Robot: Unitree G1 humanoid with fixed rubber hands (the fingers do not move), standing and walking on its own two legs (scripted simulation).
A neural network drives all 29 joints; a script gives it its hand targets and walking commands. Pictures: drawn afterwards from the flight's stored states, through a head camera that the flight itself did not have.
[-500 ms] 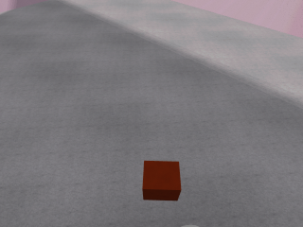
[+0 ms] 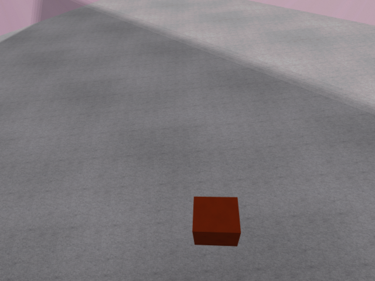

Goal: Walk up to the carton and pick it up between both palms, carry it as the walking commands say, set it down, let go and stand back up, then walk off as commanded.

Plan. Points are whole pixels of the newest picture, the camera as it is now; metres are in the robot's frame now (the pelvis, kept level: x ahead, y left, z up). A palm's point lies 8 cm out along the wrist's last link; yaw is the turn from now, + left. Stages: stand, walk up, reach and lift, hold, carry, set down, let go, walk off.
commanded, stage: walk off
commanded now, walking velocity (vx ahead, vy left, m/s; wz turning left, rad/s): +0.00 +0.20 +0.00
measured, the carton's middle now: (215, 221) +0.50 -0.08 -0.66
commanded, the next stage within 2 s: stand in 1.60 s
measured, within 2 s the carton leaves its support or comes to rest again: neither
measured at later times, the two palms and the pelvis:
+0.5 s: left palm out of the picture +0.09 +0.30 -0.11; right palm out of the picture +0.04 -0.22 -0.14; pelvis +0.00 +0.03 -0.01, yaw -2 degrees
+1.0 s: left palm out of the picture +0.07 +0.37 -0.13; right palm out of the picture +0.04 -0.16 -0.12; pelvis -0.01 +0.11 -0.01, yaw +0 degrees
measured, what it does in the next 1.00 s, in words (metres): steps to the left: left foot, then right foot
